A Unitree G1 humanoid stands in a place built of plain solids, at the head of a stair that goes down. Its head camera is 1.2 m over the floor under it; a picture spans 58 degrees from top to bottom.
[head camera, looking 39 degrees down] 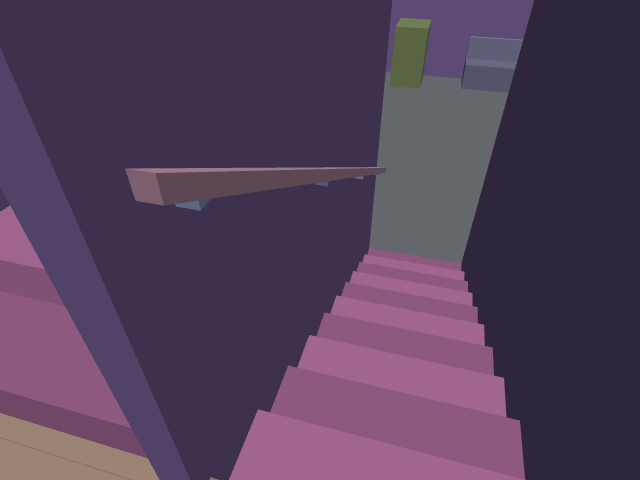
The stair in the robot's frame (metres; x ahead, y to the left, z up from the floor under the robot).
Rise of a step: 0.16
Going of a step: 0.29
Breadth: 0.90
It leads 15 degrees to the right of straight ahead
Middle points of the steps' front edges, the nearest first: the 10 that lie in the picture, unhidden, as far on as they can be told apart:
0.66 -0.22 -0.16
0.94 -0.30 -0.32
1.23 -0.38 -0.48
1.51 -0.46 -0.64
1.80 -0.54 -0.80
2.08 -0.62 -0.96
2.36 -0.69 -1.12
2.65 -0.77 -1.28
2.93 -0.85 -1.44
3.22 -0.93 -1.60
